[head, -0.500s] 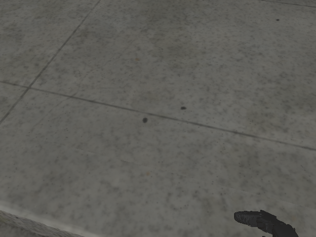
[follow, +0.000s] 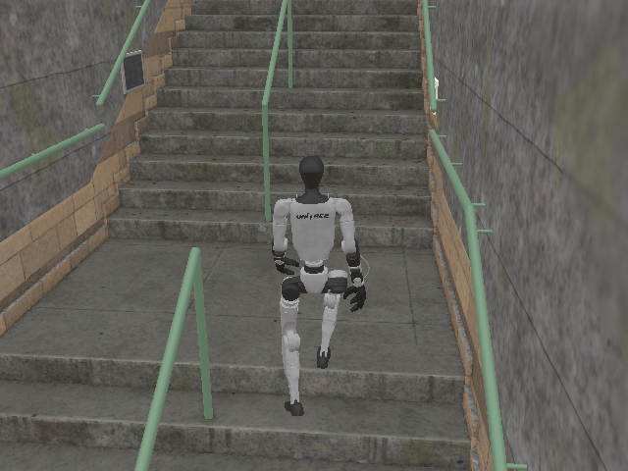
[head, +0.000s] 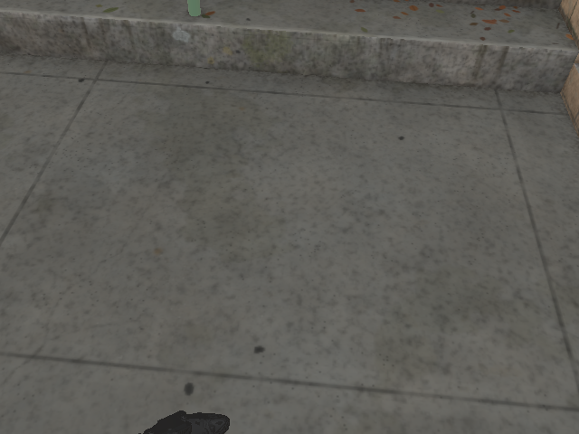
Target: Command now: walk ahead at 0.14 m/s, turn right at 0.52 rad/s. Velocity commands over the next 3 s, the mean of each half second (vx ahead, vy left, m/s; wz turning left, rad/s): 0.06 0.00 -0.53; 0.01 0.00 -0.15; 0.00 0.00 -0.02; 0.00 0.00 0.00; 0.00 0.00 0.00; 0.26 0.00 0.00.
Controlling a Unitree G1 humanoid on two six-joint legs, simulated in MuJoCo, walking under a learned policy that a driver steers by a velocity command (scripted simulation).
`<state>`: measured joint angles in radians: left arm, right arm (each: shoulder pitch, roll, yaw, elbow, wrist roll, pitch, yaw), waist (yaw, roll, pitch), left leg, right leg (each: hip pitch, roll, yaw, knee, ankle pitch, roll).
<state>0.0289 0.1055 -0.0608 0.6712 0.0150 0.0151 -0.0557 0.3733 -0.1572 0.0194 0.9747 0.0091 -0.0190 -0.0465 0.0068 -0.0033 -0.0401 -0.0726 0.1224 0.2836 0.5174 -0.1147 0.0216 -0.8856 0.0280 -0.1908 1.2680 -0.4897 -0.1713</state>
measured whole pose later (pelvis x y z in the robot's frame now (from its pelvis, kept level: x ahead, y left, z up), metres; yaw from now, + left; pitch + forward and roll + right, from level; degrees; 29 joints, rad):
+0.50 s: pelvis +0.14 +0.01 +0.13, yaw -20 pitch +4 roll +3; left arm 0.18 0.20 0.01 0.56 0.01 0.02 0.06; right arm 0.19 -0.22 -0.03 0.65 0.00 -0.03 -0.09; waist 0.01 0.04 -0.06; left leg -0.86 0.01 -0.09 1.32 -0.14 -0.10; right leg -0.34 0.16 0.23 0.54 -0.23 -0.10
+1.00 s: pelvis +0.24 +0.07 +0.13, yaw -23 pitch +1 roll +0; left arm 0.26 0.20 0.04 0.71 0.01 0.04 0.01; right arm 0.19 -0.12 0.01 0.68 -0.02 -0.02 -0.02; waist 0.02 -0.01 -0.03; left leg -0.33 -0.02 0.02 0.55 -0.24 0.02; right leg -0.27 -0.02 0.11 0.57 -0.31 0.05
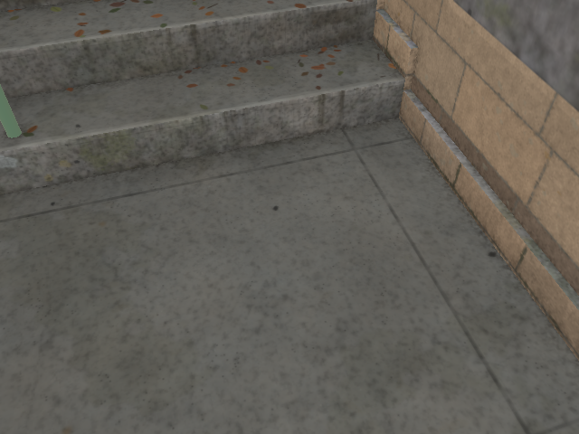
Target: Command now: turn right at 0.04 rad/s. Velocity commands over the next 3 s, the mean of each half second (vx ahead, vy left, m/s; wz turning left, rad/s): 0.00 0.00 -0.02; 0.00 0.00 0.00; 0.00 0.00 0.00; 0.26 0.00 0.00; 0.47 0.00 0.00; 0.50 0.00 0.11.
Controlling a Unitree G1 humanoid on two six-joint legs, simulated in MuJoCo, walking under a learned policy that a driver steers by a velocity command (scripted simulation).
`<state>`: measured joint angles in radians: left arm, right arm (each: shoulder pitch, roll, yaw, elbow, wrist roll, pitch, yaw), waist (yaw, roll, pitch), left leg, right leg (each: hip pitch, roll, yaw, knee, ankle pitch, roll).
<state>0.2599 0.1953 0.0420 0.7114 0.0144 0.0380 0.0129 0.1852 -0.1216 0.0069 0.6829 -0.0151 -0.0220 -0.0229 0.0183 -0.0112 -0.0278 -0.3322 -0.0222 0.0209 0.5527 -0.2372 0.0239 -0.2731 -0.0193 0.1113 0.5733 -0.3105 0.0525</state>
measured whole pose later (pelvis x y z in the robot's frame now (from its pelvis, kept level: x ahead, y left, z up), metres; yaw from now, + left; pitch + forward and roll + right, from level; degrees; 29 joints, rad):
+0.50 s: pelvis +0.02 -0.01 +0.00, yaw +1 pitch +0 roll +0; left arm 0.30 0.17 0.03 0.83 0.00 0.00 0.04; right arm 0.24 -0.16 -0.02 0.81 0.00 -0.01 -0.03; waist 0.00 0.00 0.00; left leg -0.28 -0.02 0.00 0.53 -0.25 0.01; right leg -0.21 -0.02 0.09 0.54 -0.33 0.04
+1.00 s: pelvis +0.02 -0.01 +0.01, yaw +2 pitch +0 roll +0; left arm 0.34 0.17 0.02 0.98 0.00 -0.01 0.04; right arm 0.29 -0.17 -0.02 0.94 0.00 0.00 -0.04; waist -0.01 0.00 0.01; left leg -0.25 -0.01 -0.02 0.48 -0.22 0.00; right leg -0.16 -0.01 0.07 0.46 -0.29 0.03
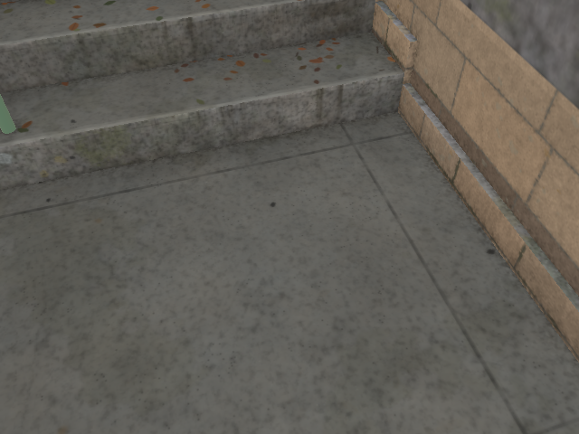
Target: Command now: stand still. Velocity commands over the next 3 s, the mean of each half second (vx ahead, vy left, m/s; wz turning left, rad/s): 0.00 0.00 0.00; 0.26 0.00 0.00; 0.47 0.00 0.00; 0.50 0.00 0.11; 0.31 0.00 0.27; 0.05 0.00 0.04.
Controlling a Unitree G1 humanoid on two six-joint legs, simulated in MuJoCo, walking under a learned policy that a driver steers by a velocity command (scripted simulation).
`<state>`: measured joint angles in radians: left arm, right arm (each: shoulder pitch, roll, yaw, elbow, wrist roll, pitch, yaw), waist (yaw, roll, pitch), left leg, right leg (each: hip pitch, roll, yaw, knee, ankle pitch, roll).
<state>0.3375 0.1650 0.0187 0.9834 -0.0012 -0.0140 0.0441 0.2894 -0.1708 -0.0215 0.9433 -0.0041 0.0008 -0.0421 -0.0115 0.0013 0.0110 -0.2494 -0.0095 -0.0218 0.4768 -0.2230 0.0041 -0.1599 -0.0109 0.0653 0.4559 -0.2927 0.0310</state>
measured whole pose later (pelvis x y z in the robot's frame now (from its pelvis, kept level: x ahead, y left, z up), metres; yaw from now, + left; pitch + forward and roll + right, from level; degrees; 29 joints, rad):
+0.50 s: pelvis +0.00 +0.00 +0.00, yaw +0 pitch +0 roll +0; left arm 0.36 0.16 0.00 1.07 0.00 -0.01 0.04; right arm 0.31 -0.16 0.00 1.03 0.00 0.00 -0.04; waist -0.01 0.00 0.02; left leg -0.24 -0.01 -0.03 0.45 -0.21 0.00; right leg -0.15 -0.01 0.06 0.43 -0.28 0.03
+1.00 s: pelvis +0.10 -0.02 +0.00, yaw +0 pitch +3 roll +0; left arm 0.60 0.15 0.00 1.06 0.00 -0.08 0.01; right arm 0.18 -0.25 -0.02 0.91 0.04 -0.12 0.03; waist 0.07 0.02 -0.05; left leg -0.67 0.06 0.04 1.02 -0.24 0.06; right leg 0.05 0.00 0.04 0.22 -0.32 -0.01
